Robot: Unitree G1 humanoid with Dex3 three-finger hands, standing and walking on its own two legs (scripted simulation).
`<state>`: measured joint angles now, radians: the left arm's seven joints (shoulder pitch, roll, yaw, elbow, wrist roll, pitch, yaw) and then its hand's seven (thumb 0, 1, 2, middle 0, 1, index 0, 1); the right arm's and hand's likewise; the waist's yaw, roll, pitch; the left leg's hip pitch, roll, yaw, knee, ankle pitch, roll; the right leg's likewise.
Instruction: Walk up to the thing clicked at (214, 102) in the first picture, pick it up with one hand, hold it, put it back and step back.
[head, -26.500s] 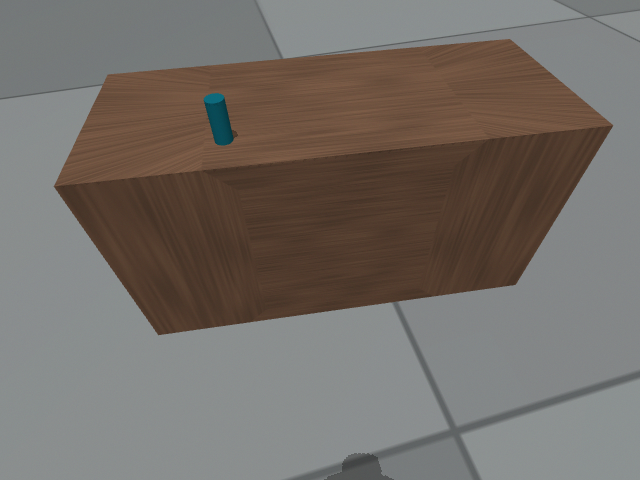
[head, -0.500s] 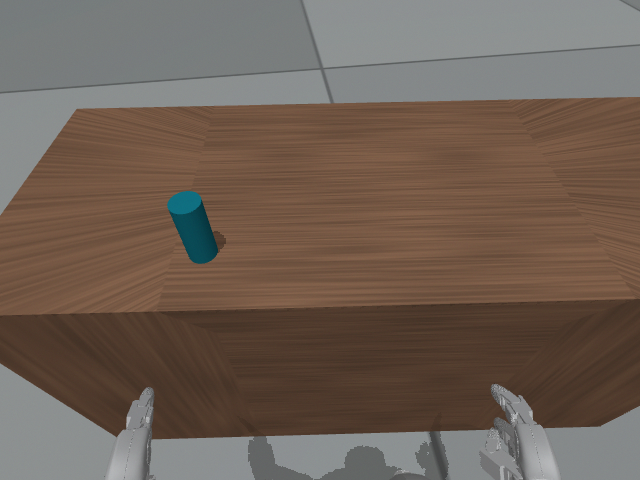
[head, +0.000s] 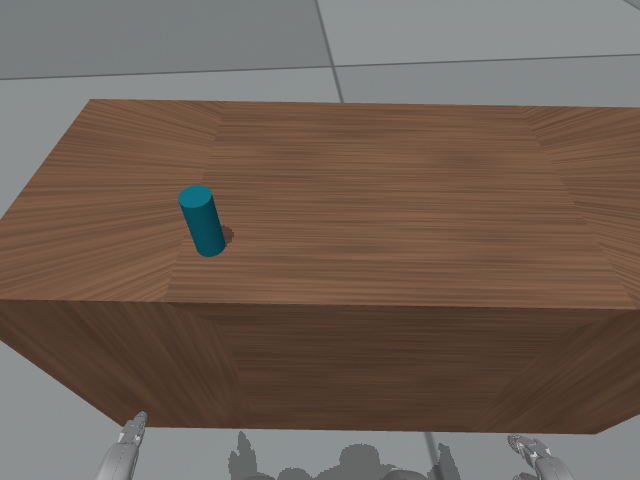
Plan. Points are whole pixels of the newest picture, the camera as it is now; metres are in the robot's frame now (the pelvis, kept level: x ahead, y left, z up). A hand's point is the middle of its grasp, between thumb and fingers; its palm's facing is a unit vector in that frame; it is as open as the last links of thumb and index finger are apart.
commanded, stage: home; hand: left
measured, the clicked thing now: (203, 222) +0.47 +0.20 +0.03
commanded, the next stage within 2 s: stand in 0.06 s
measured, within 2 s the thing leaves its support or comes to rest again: neither
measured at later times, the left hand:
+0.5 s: hand out of the picture +0.05 +0.25 -0.12, palm faces +0.00 -0.94 -0.35, open 12.0 cm
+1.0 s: hand out of the picture +0.05 +0.25 -0.11, palm faces -0.01 -0.94 -0.34, open 7.4 cm
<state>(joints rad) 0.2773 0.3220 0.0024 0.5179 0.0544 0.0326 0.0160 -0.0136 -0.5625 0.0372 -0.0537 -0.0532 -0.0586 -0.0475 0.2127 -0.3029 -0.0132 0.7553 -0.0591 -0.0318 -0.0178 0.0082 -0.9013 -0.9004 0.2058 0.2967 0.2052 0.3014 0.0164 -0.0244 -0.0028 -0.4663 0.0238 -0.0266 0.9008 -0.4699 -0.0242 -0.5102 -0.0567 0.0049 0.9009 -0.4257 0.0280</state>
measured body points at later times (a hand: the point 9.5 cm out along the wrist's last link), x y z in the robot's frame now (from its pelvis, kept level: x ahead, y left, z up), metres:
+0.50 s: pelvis -0.01 +0.00 +0.04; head -0.02 -0.01 +0.49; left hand +0.05 +0.30 -0.09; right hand +0.06 -0.29 -0.10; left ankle +0.00 +0.14 -0.69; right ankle +0.03 -0.14 -0.69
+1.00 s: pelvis -0.01 +0.00 +0.05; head +0.00 -0.01 +0.50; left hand +0.05 +0.30 -0.08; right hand +0.04 -0.30 -0.09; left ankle +0.00 +0.14 -0.69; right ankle +0.03 -0.14 -0.69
